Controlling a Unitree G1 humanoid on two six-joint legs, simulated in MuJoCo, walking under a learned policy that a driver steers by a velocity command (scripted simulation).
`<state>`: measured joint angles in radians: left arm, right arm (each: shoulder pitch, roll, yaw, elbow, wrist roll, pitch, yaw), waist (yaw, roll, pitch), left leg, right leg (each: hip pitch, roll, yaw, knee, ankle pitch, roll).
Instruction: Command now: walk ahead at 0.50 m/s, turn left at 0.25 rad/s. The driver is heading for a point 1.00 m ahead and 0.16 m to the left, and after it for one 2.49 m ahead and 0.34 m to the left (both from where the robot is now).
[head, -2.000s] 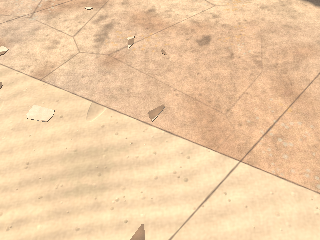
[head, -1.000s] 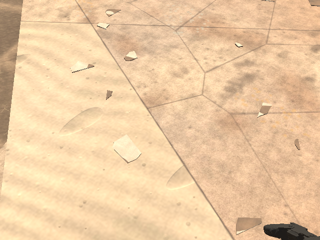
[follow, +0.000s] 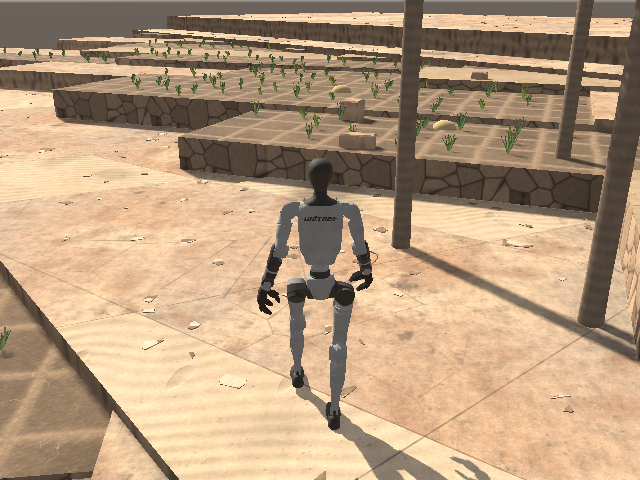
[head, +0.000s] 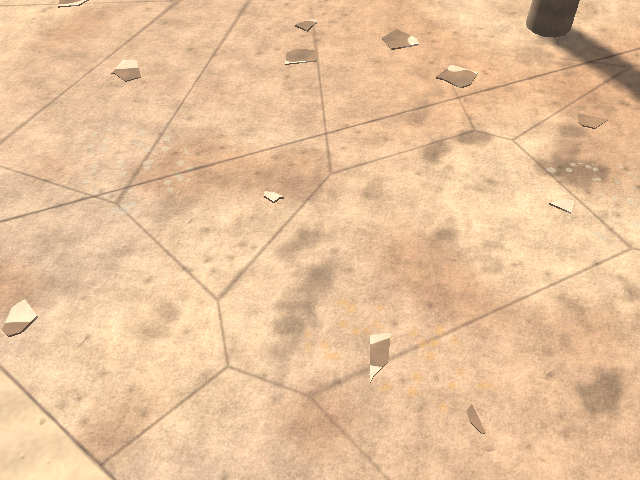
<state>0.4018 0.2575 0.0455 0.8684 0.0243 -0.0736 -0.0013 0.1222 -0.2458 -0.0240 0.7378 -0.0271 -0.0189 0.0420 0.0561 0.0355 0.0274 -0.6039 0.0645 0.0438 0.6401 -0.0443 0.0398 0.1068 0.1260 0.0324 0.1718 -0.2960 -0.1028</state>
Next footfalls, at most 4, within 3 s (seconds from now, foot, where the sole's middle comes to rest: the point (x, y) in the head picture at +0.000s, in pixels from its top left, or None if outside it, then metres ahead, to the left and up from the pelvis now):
0.08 left None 0.22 0.10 -0.77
0.62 right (354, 444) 0.55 0.00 -0.77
1.10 left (234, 374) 0.70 0.28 -0.77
1.62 right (327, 274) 0.99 0.08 -0.77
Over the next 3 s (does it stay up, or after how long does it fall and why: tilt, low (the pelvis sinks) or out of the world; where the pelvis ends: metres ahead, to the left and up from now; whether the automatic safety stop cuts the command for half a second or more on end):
stays up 1.60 0.19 0.01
